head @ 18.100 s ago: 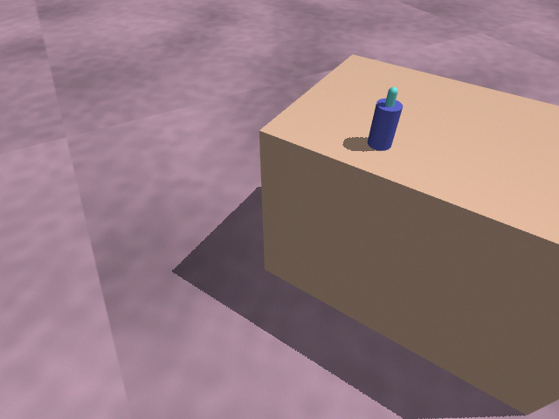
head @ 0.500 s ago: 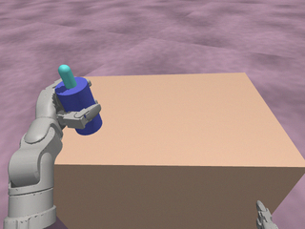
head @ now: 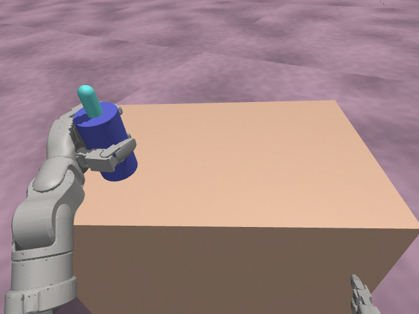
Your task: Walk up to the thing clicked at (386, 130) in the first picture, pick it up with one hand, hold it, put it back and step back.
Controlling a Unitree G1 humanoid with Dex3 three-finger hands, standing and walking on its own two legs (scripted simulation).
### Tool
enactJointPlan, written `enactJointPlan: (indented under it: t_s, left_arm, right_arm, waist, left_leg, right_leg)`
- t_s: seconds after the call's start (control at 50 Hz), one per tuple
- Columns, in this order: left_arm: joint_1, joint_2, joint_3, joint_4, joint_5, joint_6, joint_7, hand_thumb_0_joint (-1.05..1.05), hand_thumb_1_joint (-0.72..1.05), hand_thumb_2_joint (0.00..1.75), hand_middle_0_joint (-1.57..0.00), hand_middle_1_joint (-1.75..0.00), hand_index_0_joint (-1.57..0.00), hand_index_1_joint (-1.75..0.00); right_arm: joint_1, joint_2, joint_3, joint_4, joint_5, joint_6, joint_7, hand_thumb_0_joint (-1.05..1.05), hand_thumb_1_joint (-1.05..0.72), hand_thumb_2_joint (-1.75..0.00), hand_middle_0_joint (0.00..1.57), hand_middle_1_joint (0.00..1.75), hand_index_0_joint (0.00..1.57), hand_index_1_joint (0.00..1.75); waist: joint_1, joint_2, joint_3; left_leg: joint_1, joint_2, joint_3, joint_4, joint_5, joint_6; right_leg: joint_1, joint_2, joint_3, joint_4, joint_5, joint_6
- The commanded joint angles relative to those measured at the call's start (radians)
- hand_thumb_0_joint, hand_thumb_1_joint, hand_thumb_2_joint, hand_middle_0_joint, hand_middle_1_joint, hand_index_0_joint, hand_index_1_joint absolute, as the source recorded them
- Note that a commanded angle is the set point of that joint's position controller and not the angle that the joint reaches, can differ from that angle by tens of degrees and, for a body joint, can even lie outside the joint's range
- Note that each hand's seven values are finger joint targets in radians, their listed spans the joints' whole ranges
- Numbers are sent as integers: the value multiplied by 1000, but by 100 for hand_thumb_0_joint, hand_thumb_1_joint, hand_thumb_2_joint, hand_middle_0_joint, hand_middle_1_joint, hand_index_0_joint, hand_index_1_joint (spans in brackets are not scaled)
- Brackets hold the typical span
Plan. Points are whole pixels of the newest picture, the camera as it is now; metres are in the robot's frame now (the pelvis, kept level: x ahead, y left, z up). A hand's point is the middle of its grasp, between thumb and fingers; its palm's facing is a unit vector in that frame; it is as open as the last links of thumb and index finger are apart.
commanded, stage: hold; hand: left
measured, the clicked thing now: (103, 132) +0.34 +0.18 +0.25
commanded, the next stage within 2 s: crouch in 0.86 s
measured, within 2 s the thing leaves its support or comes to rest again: neither
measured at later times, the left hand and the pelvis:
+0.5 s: hand (112, 139) +0.35 +0.17 +0.24, palm faces +0.16 -0.99 +0.01, open 9.1 cm; pelvis +0.00 +0.00 +0.00, yaw +0 degrees
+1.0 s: hand (114, 138) +0.35 +0.17 +0.24, palm faces +0.15 -0.99 +0.01, open 9.1 cm; pelvis -0.01 +0.00 +0.00, yaw +0 degrees
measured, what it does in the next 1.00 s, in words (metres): stands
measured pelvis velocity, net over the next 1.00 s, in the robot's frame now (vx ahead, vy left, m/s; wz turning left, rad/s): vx -0.01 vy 0.00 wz -0.01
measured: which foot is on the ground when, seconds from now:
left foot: down 0.00-1.00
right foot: down 0.00-1.00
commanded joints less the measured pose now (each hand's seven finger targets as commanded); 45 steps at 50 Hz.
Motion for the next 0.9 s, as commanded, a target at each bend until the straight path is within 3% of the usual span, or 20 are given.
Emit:
enactJointPlan:
  t_s: [0.0, 0.04, 0.08, 0.14, 0.16, 0.18, 0.22, 0.24, 0.28, 0.32, 0.36, 0.38, 0.42, 0.44, 0.5, 0.6, 0.62, 0.7, 0.76, 0.88]
  left_arm:
    - [-477, 173, 25, -230, -13, -83, -11, 0, 27, 132, -132, -146, -134, -146]
    - [-468, 197, 59, -220, -17, -77, -11, 0, 28, 133, -134, -147, -136, -147]
    - [-452, 206, 71, -189, -21, -66, -12, 0, 29, 133, -133, -147, -136, -147]
    - [-437, 173, 45, -141, -18, -54, -17, 0, 26, 134, -133, -147, -135, -147]
    - [-439, 199, 72, -148, -19, -56, -16, 0, 27, 133, -132, -146, -134, -146]
    - [-449, 162, 39, -174, -18, -57, -17, 0, 27, 133, -131, -146, -134, -146]
    - [-446, 163, 48, -216, -24, -65, -15, 0, 26, 132, -130, -145, -133, -146]
    - [-446, 207, 84, -215, -22, -69, -12, 0, 27, 132, -130, -145, -132, -145]
    - [-454, 161, 38, -245, -16, -75, -7, 0, 25, 129, -127, -142, -129, -142]
    - [-489, 193, 62, -288, -10, -97, 1, 0, 25, 129, -125, -141, -128, -141]
    - [-501, 196, 53, -319, -8, -107, 7, 0, 24, 130, -127, -143, -129, -143]
    - [-503, 218, 78, -287, -7, -108, 8, 0, 24, 131, -127, -143, -129, -144]
    - [-502, 186, 37, -301, 0, -109, 8, 0, 27, 132, -128, -144, -130, -144]
    - [-503, 206, 65, -285, -3, -108, 10, 0, 25, 132, -129, -145, -131, -145]
    - [-487, 185, 43, -215, -7, -89, -3, 0, 27, 134, -131, -146, -133, -147]
    - [-483, 195, 56, -112, -17, -54, -23, 0, 26, 134, -132, -147, -134, -147]
    - [-506, 179, 44, -168, -22, -54, -24, 0, 28, 133, -130, -146, -133, -146]
    - [-462, 181, 59, -70, -23, -42, -23, 0, 26, 132, -129, -144, -131, -144]
    - [-521, 199, 58, -173, -15, -66, -10, 0, 22, 129, -126, -141, -128, -141]
    - [-555, 220, 67, -277, -4, -118, 14, 0, 28, 129, -126, -141, -128, -142]
  right_arm:
    - [-140, -113, -35, -177, 6, -64, -8, 0, 52, -6, 5, 5, 5, 5]
    - [-140, -136, -54, -193, 6, -63, -7, 0, 52, -6, 5, 5, 5, 5]
    - [-133, -118, -36, -179, 7, -61, -3, 0, 53, -6, 5, 5, 5, 5]
    - [-121, -108, -35, -162, 7, -58, 5, 0, 53, -6, 5, 5, 5, 5]
    - [-112, -123, -51, -166, 7, -55, 4, 0, 53, -6, 5, 5, 5, 5]
    - [-119, -109, -40, -175, 9, -55, 9, 0, 54, -6, 5, 5, 5, 5]
    - [-102, -117, -51, -174, 9, -55, 12, 0, 53, -6, 5, 5, 5, 5]
    - [-104, -128, -55, -197, 10, -57, 13, 0, 53, -6, 5, 5, 5, 5]
    - [-109, -113, -44, -200, 9, -60, 16, 0, 53, -6, 5, 5, 5, 5]
    - [-112, -126, -59, -198, 5, -61, 10, 0, 53, -6, 5, 5, 5, 5]
    - [-133, -106, -37, -191, 4, -66, 10, 0, 53, -6, 5, 5, 5, 5]
    - [-124, -129, -58, -196, 1, -67, 1, 0, 52, -6, 5, 5, 5, 5]
    - [-145, -89, -20, -186, -1, -65, -2, 0, 53, -6, 5, 5, 5, 5]
    - [-137, -107, -37, -178, -2, -67, -6, 0, 52, -6, 5, 5, 5, 5]
    - [-139, -100, -23, -172, -3, -66, -6, 0, 53, -6, 5, 5, 5, 5]
    - [-118, -110, -30, -152, 1, -67, -3, 0, 53, -6, 5, 5, 5, 5]
    - [-122, -95, -24, -162, 3, -68, 0, 0, 53, -6, 5, 5, 5, 5]
    - [-93, -121, -40, -185, 6, -65, 9, 0, 53, -6, 5, 5, 5, 5]
    - [-111, -110, -40, -174, 6, -64, 14, 0, 53, -6, 5, 5, 5, 5]
    - [-132, -104, -40, -182, 4, -72, 10, 0, 52, -6, 5, 5, 5, 5]
  waist:
    - [-1, -19, -205]
    - [3, -58, -207]
    - [8, -57, -182]
    - [7, -65, -155]
    - [3, -67, -157]
    - [6, -44, -165]
    - [6, -64, -197]
    - [3, -61, -191]
    - [4, -47, -202]
    - [-2, -44, -251]
    - [13, -10, -244]
    - [-6, -42, -258]
    - [8, 0, -230]
    - [7, -14, -231]
    - [-1, -42, -203]
    - [-7, -76, -148]
    - [7, -58, -186]
    - [-12, -132, -153]
    - [11, -66, -180]
    - [12, -10, -250]
  left_leg:
    - [174, -5, 7, -64, 184, 12]
    - [168, -2, 3, -64, 186, 15]
    - [148, -8, 9, -61, 179, 18]
    - [131, -9, 12, -73, 163, 18]
    - [137, -6, 12, -75, 155, 17]
    - [141, -6, 13, -78, 162, 13]
    - [160, -1, 8, -74, 176, 14]
    - [158, -2, 10, -72, 167, 15]
    - [178, -2, 9, -69, 185, 13]
    - [199, -2, 8, -60, 210, 14]
    - [189, -5, 9, -56, 216, 12]
    - [202, -4, 9, -51, 220, 15]
    - [186, -8, 11, -57, 214, 12]
    - [182, -4, 9, -57, 206, 11]
    - [171, -6, 11, -61, 195, 17]
    - [142, -11, 20, -71, 164, 23]
    - [159, -10, 19, -75, 181, 19]
    - [151, -5, 15, -81, 154, 24]
    - [154, -8, 17, -88, 149, 16]
    - [185, -7, 13, -71, 159, 13]
  right_leg:
    - [-55, 15, -26, -98, 208, -7]
    - [-39, 18, -29, -102, 207, -6]
    - [-37, 13, -25, -107, 205, -3]
    - [-54, 14, -22, -111, 194, -4]
    - [-58, 16, -21, -112, 186, -4]
    - [-62, 17, -26, -110, 189, -8]
    - [-51, 20, -28, -105, 198, -9]
    - [-48, 18, -26, -109, 192, -6]
    - [-52, 20, -27, -102, 201, -7]
    - [-37, 18, -23, -98, 227, -4]
    - [-30, 15, -22, -93, 231, -6]
    - [-30, 16, -18, -95, 239, -1]
    - [-33, 12, -19, -96, 235, -5]
    - [-30, 16, -21, -95, 225, -6]
    - [-33, 14, -19, -104, 226, -2]
    - [-61, 11, -17, -122, 206, 2]
    - [-44, 11, -19, -116, 218, -1]
    - [-59, 18, -25, -126, 190, 2]
    - [-60, 16, -22, -119, 178, -5]
    - [-35, 14, -23, -109, 180, -8]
